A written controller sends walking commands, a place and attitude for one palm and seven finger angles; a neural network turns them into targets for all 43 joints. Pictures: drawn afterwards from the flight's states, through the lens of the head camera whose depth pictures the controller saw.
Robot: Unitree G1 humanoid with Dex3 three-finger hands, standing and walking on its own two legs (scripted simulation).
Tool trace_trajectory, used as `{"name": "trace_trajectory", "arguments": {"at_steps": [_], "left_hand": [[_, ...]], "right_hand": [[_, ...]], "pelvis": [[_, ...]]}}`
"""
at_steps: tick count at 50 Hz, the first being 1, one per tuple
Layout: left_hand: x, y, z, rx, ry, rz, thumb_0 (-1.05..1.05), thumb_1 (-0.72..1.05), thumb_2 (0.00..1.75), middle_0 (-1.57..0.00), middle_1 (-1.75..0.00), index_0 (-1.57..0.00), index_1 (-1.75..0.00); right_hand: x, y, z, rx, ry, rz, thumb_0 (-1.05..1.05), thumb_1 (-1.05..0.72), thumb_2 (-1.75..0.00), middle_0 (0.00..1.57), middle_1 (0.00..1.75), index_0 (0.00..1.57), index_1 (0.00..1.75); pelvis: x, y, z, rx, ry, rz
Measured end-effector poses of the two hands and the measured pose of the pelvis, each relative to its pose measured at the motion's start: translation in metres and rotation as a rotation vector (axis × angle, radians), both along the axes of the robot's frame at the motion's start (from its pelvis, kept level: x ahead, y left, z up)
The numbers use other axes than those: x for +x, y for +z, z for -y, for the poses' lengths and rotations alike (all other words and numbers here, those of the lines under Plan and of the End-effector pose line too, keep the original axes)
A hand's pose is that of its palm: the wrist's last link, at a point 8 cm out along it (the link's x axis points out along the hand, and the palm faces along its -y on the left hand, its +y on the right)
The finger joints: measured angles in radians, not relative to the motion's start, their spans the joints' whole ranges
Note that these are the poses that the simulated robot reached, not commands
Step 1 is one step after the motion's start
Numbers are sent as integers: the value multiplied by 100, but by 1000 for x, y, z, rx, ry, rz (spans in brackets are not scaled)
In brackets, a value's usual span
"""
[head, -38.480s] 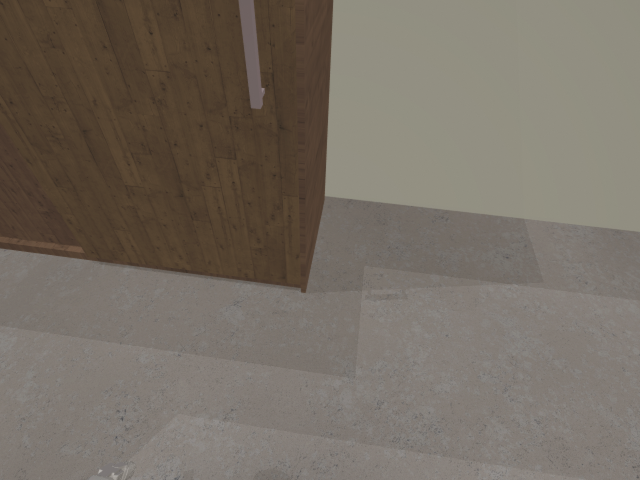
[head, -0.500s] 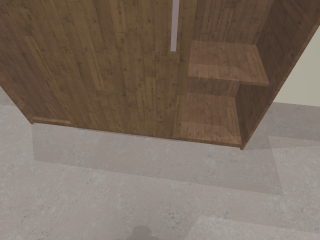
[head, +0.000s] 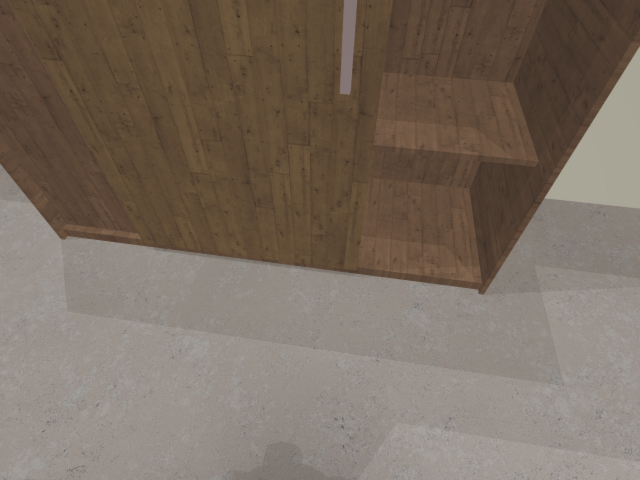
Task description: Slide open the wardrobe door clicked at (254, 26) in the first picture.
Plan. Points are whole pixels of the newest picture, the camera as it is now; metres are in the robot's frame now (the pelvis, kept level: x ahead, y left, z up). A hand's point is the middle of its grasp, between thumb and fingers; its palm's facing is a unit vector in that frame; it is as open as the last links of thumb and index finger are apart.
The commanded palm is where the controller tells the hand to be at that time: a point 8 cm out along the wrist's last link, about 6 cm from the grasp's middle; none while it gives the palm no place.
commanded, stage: look to check the result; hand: right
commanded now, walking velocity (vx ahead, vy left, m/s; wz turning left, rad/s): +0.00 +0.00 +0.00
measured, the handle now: (351, 4) +0.89 +0.00 +0.19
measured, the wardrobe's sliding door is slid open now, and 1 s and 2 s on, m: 0.46 0.46 0.46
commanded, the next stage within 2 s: stand and wait in 0.04 s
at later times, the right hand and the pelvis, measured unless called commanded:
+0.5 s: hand out of the picture +0.03 -0.18 -0.17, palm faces -0.03 +0.98 -0.22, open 7.4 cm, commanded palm none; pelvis +0.00 +0.01 +0.00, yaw -1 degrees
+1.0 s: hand out of the picture +0.07 -0.20 -0.16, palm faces -0.02 +0.96 -0.28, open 7.4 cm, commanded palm none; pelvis +0.01 +0.02 +0.01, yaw -2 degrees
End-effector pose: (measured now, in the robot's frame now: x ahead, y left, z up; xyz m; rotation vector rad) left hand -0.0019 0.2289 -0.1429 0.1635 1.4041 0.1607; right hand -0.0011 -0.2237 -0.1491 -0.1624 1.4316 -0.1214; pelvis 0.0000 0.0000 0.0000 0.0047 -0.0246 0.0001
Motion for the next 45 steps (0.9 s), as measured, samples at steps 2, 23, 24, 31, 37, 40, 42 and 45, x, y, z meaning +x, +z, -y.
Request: {"name": "trace_trajectory", "arguments": {"at_steps": [2, 23, 24, 31, 37, 40, 42, 45], "left_hand": [[1, 0, -2, 2, -1, 4, 0, 91, 90, -20, -30, -20, -30], [24, 7, -27, 33, -30, 47, 0, 91, 90, -20, -30, -20, -30], [26, 7, -29, 34, -32, 49, 0, 91, 90, -20, -30, -20, -30], [36, 10, -39, 48, -46, 61, 0, 91, 90, -20, -30, -20, -30], [48, 14, -49, 63, -60, 80, 0, 91, 90, -20, -30, -20, -30], [55, 16, -54, 71, -68, 90, 0, 91, 90, -20, -30, -20, -30], [59, 17, -58, 77, -73, 98, 0, 91, 90, -20, -30, -20, -30], [66, 20, -63, 86, -81, 111, 0, 91, 90, -20, -30, -20, -30]], "right_hand": [[2, 0, 1, -2, 3, 5, 0, -91, -90, 20, 29, 20, 29], [31, 6, 6, -27, 30, 79, 0, -91, -90, 20, 29, 20, 29], [32, 7, 6, -29, 30, 80, 0, -91, -90, 20, 29, 20, 29], [38, 10, 11, -45, 32, 91, 1, -91, -90, 20, 30, 20, 29], [45, 13, 15, -60, 34, 107, 1, -91, -90, 20, 30, 20, 29], [49, 15, 18, -69, 35, 116, 1, -91, -90, 20, 30, 20, 29], [52, 16, 19, -74, 36, 123, 1, -91, -90, 20, 30, 20, 29], [56, 18, 22, -83, 39, 135, 1, -91, -90, 20, 30, 20, 29]], "pelvis": [[0, 0, -1, 0, 0, 0], [-1, 2, -10, 1, -8, -3], [0, 3, -10, 1, -8, -4], [2, 4, -14, 1, -12, -6], [4, 4, -17, 2, -17, -6], [4, 5, -18, 1, -19, -7], [5, 5, -19, 1, -21, -8], [6, 6, -21, 1, -23, -9]]}}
